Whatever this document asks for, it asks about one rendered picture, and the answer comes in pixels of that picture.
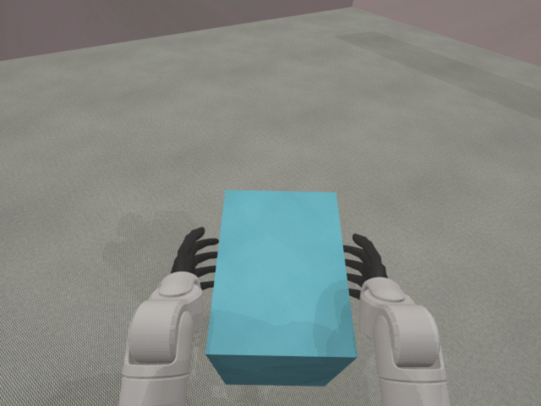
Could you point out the carton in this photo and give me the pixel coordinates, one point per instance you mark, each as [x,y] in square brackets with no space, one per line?
[280,312]

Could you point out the robot right hand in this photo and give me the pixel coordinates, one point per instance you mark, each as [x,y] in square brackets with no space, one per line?
[371,265]

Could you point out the robot left hand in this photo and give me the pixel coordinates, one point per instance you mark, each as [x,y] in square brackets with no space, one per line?
[186,260]

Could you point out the robot right forearm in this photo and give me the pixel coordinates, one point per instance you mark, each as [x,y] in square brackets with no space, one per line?
[407,347]

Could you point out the robot left forearm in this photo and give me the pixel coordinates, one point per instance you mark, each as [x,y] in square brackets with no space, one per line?
[159,344]

